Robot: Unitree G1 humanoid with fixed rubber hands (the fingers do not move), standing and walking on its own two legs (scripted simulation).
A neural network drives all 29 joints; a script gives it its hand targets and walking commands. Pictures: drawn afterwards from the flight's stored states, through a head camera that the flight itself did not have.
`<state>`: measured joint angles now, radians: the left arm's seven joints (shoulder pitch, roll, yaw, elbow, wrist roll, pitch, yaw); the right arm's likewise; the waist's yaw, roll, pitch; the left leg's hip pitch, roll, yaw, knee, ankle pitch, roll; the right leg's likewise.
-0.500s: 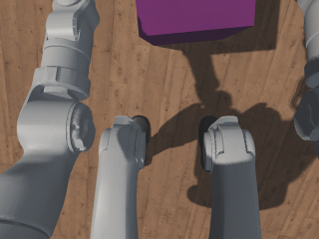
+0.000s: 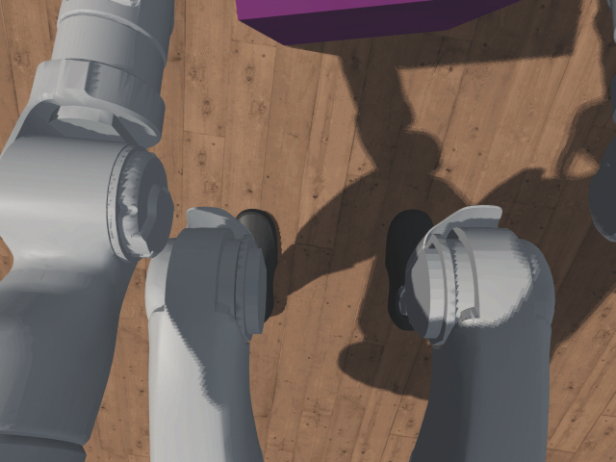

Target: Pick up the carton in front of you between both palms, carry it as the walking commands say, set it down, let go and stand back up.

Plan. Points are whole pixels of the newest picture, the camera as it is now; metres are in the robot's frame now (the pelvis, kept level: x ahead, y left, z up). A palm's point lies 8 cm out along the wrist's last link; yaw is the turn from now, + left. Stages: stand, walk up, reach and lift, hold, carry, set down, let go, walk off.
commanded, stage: reach and lift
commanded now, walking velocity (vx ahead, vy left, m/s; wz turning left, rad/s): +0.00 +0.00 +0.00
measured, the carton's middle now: out of the picture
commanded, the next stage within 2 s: none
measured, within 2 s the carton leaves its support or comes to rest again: leaves its support in 0.66 s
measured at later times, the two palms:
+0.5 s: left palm out of the picture +0.57 +0.11 -0.17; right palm out of the picture +0.57 -0.20 -0.17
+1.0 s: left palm out of the picture +0.53 +0.11 +0.01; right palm out of the picture +0.51 -0.19 +0.00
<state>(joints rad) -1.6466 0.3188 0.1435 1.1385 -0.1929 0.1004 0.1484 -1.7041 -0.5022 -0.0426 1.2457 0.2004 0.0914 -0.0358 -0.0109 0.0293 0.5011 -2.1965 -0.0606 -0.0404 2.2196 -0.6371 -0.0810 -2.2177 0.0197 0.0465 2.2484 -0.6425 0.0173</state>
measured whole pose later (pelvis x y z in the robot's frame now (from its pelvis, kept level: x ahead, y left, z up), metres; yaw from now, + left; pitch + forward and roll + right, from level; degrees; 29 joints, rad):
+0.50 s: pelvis +0.00 +0.00 +0.00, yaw +0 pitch +34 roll +2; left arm -1.57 0.22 0.34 0.96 -0.05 0.20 0.10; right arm -1.67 -0.40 -0.20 1.10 0.02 0.22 0.03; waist -0.03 0.04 0.51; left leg -2.19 -0.08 -0.04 2.23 -0.63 -0.08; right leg -2.20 0.02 0.05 2.26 -0.64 0.02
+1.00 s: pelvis -0.01 +0.01 +0.07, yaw -2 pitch +42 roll +2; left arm -1.26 0.03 0.54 0.80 0.19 0.36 0.12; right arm -1.31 -0.16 -0.41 0.88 -0.20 0.39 -0.02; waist -0.02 0.04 -0.01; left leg -2.11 -0.12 -0.08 1.92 -0.54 -0.10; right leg -2.14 0.11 0.10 1.94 -0.52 0.07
